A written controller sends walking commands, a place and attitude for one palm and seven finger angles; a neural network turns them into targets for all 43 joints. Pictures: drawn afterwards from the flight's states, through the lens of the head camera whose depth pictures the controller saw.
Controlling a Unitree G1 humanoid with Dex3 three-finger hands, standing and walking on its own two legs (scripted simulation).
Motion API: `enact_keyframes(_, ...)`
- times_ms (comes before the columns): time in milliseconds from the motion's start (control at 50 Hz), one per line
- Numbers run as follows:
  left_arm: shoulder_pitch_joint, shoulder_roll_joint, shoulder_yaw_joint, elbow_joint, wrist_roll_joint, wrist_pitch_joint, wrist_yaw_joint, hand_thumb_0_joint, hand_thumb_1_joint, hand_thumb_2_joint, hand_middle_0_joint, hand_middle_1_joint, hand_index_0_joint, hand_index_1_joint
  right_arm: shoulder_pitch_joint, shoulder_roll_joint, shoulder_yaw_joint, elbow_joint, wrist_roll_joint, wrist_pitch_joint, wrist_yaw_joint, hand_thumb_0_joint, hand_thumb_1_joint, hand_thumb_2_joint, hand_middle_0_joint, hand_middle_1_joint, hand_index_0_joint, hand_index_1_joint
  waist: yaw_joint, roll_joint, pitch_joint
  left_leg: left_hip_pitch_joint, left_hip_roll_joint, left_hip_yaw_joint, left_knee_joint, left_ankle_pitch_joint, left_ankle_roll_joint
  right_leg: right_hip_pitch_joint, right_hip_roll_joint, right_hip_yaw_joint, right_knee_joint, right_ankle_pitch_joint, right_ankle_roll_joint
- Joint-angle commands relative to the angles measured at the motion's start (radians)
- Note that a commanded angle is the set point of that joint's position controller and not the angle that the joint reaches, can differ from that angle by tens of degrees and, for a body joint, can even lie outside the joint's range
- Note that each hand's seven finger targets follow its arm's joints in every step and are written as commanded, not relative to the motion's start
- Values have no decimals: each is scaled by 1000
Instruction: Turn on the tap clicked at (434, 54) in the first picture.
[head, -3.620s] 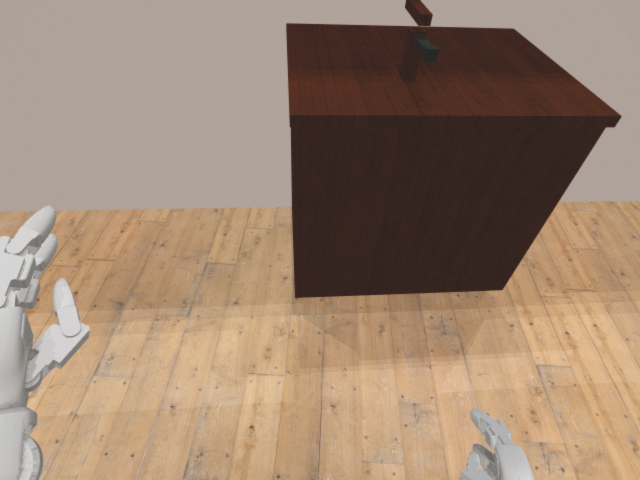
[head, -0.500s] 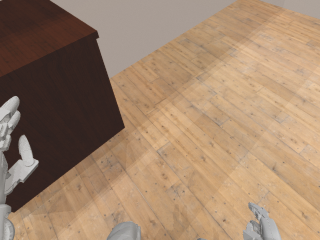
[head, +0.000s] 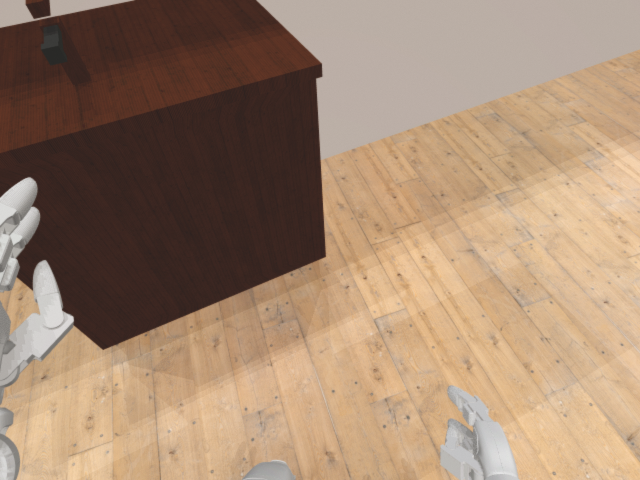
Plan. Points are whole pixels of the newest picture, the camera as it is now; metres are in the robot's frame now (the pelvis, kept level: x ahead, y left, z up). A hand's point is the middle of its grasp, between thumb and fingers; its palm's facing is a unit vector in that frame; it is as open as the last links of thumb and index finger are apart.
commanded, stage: turn to face it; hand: left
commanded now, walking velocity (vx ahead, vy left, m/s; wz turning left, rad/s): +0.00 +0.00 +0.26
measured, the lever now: (54, 52) +0.71 +0.55 +0.17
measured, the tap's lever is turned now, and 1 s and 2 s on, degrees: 0 0 0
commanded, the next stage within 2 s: take the last steps up to it in 0.02 s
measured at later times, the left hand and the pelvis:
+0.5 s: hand out of the picture +0.09 +0.29 +0.20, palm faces +0.59 -0.73 -0.34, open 7.4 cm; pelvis -0.07 +0.02 +0.01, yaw +9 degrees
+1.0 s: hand out of the picture +0.16 +0.28 +0.18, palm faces +0.49 -0.75 -0.46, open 7.4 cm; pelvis -0.02 +0.02 +0.02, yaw +10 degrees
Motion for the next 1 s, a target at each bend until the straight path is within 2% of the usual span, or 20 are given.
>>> enact_keyframes(0,-160,174,100,-40,-8,-22,30,0,900,900,-200,-300,-200,-300,-43,-167,-79,-113,0,-36,-31,0,-900,-900,200,300,200,300,-52,-347,-145,-111,-57,-1,555,-227,7,44,-441,429,-354,275,-125)
enact_keyframes(40,-91,160,111,43,1,-29,21,0,900,900,-200,-300,-200,-300,-82,-134,-52,-106,-5,-15,-37,0,-900,-900,200,300,200,300,-50,-250,-97,-152,-37,28,623,-126,-18,29,-343,264,-314,305,-112)
enact_keyframes(100,-118,157,94,47,7,-61,22,0,900,900,-200,-300,-200,-300,-112,-141,-46,-103,-6,0,-57,0,-900,-900,200,300,200,300,-42,-248,-119,-124,-30,77,487,-123,-13,90,-302,135,-289,421,-100)
enact_keyframes(280,-73,195,131,-177,16,-106,70,0,900,900,-200,-300,-200,-300,-81,-171,-81,-139,-25,-15,-51,0,-900,-900,200,300,200,300,1,-236,-236,-33,-13,169,17,-220,44,273,-401,255,-356,1,-162)
enact_keyframes(340,-59,172,128,-178,15,-103,79,0,900,900,-200,-300,-200,-300,-35,-162,-82,-139,-24,-14,-49,0,-900,-900,200,300,200,300,-29,-183,-257,105,-47,206,-167,-180,57,211,-359,221,-289,-53,-137)
enact_keyframes(360,-68,152,113,-183,7,-104,77,0,900,900,-200,-300,-200,-300,-12,-164,-85,-141,-17,-17,-54,0,-900,-900,200,300,200,300,-56,-116,-265,232,-48,203,-284,-129,67,138,-307,163,-188,-58,-96)
enact_keyframes(380,-116,135,86,-214,4,-113,73,0,900,900,-200,-300,-200,-300,-2,-181,-87,-150,-17,-18,-58,0,-900,-900,200,300,200,300,-76,51,-238,345,32,84,-374,-125,111,-22,-200,84,8,-101,-44)
enact_keyframes(400,-151,118,68,-232,12,-134,73,0,900,900,-200,-300,-200,-300,-19,-203,-88,-152,-18,-26,-54,0,-900,-900,200,300,200,300,-70,329,-162,427,238,-204,-438,-65,188,-291,-64,-38,250,-257,12)
enact_keyframes(420,-146,148,74,-178,38,-146,75,0,900,900,-200,-300,-200,-300,-18,-187,-78,-131,-16,-39,-49,0,-900,-900,200,300,200,300,-65,300,-124,386,340,-331,-459,46,273,-385,-54,18,452,-284,-2)
enact_keyframes(460,-196,204,117,-96,54,-144,47,0,900,900,-200,-300,-200,-300,-17,-180,-91,-89,-2,-52,-37,0,-900,-900,200,300,200,300,-55,121,-71,240,328,-271,-453,-77,283,-398,-107,88,545,-172,5)
enact_keyframes(540,-200,98,15,-40,51,-127,23,0,900,900,-200,-300,-200,-300,-20,-179,-85,-74,8,-56,-32,0,-900,-900,200,300,200,300,-50,124,5,149,202,-21,-455,-69,222,-316,-90,14,442,-43,29)
enact_keyframes(660,-256,154,41,-51,50,-109,17,0,900,900,-200,-300,-200,-300,-40,-172,-59,-66,-15,-70,-42,0,-900,-900,200,300,200,300,-50,122,-31,175,214,-3,-466,7,202,-149,-53,-33,140,-56,35)
enact_keyframes(740,-214,172,82,-35,42,-96,29,0,900,900,-200,-300,-200,-300,-64,-166,-55,-68,-21,-53,-42,0,-900,-900,200,300,200,300,-33,49,-136,149,177,47,-240,48,155,145,-9,-67,-169,14,12)
enact_keyframes(760,-183,170,83,-15,44,-92,29,0,900,900,-200,-300,-200,-300,-60,-160,-56,-66,-18,-46,-40,0,-900,-900,200,300,200,300,-37,-14,-174,70,139,90,-98,44,137,257,-60,7,-200,27,-21)
enact_keyframes(800,-165,235,142,-28,37,-98,33,0,900,900,-200,-300,-200,-300,-80,-137,-60,-92,-9,-38,-35,0,-900,-900,200,300,200,300,-26,-372,-203,-276,-48,165,420,-270,59,415,-423,608,-353,18,-210)
enact_keyframes(820,-181,228,153,-53,26,-110,35,0,900,900,-200,-300,-200,-300,-80,-154,-66,-86,-13,-37,-32,0,-900,-900,200,300,200,300,-29,-298,-199,-300,-17,60,548,-230,42,368,-470,620,-377,-26,-232)
enact_keyframes(860,-91,215,165,-31,17,-115,22,0,900,900,-200,-300,-200,-300,-68,-163,-77,-78,-3,-17,-17,0,-900,-900,200,300,200,300,-40,-183,-176,-287,32,26,585,-149,26,267,-417,521,-375,-137,-219)
enact_keyframes(900,-42,207,164,-80,19,-136,22,0,900,900,-200,-300,-200,-300,-91,-154,-64,-79,-4,1,-22,0,-900,-900,200,300,200,300,-43,-130,-119,-266,54,56,529,-90,12,171,-379,350,-381,29,-198)
enact_keyframes(960,-73,203,160,-147,21,-152,31,0,900,900,-200,-300,-200,-300,-89,-147,-62,-92,-7,3,-28,0,-900,-900,200,300,200,300,-55,-174,-142,-129,69,112,268,-68,17,124,-331,164,-349,149,-166)
enact_keyframes(980,-69,205,156,-165,21,-152,36,0,900,900,-200,-300,-200,-300,-90,-150,-67,-104,-9,-5,-32,0,-900,-900,200,300,200,300,-42,-202,-141,-87,61,139,181,-65,24,110,-324,168,-339,153,-166)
